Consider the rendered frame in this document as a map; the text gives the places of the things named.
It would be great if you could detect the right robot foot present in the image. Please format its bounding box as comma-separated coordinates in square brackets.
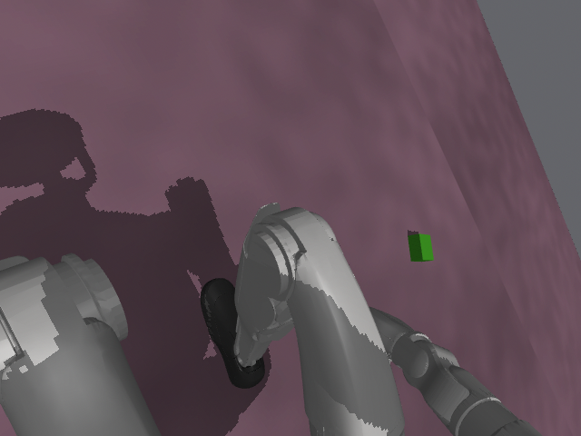
[201, 278, 265, 389]

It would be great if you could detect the right robot arm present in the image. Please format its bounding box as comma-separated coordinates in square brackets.
[391, 331, 543, 436]

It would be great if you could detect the right robot hand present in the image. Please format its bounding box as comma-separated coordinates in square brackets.
[369, 307, 414, 363]

